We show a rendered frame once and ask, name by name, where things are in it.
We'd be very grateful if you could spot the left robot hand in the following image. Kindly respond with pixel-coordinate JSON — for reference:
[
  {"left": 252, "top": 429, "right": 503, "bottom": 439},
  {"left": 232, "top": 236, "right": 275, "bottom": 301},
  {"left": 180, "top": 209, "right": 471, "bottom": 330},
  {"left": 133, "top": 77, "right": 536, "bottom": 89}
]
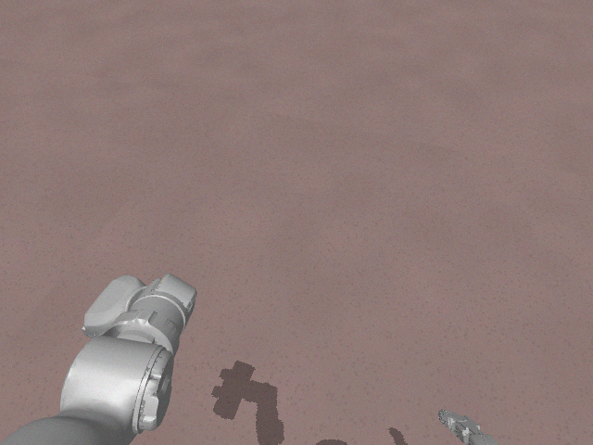
[{"left": 82, "top": 275, "right": 145, "bottom": 339}]

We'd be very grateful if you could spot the right robot hand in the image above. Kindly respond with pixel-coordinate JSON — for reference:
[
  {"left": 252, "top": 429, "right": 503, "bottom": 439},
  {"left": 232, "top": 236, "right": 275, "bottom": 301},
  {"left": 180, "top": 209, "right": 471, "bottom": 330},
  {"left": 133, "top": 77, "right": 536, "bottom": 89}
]
[{"left": 438, "top": 410, "right": 498, "bottom": 445}]

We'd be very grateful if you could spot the left robot arm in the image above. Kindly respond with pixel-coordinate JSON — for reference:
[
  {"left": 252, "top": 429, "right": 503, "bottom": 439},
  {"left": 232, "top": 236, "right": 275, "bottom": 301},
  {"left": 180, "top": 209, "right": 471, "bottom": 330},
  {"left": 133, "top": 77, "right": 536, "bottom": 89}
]
[{"left": 0, "top": 273, "right": 197, "bottom": 445}]

